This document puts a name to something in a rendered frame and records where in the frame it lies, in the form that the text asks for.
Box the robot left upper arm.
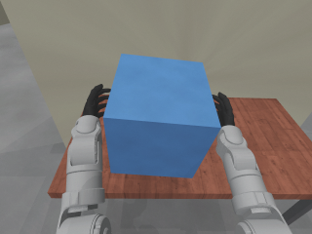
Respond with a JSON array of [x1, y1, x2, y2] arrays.
[[58, 214, 112, 234]]

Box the robot right upper arm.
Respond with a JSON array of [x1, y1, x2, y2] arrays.
[[235, 218, 292, 234]]

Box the robot left hand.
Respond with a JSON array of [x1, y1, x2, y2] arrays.
[[82, 84, 111, 118]]

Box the robot left forearm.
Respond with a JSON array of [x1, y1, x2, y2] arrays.
[[56, 115, 105, 234]]

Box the robot right hand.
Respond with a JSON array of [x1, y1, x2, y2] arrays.
[[212, 92, 235, 127]]

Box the table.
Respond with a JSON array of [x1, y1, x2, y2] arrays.
[[47, 95, 312, 225]]

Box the carton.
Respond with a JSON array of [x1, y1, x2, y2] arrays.
[[102, 54, 221, 178]]

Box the robot right forearm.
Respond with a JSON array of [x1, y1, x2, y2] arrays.
[[215, 125, 293, 234]]

